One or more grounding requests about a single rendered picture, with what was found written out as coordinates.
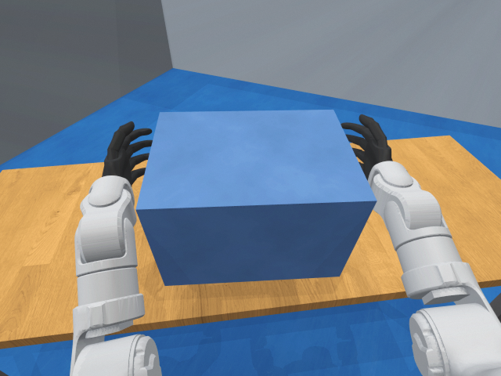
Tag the right robot forearm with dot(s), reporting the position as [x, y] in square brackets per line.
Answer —
[432, 268]

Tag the robot right hand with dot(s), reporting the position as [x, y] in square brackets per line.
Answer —
[376, 149]

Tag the left robot forearm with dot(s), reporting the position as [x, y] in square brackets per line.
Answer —
[106, 261]

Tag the carton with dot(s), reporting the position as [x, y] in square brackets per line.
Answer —
[238, 196]

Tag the robot left hand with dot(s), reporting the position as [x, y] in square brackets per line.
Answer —
[118, 160]

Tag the table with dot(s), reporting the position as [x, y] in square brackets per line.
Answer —
[40, 212]

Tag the robot left upper arm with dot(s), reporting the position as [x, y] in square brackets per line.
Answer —
[135, 355]

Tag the robot right upper arm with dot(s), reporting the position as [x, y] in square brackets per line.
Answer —
[456, 340]

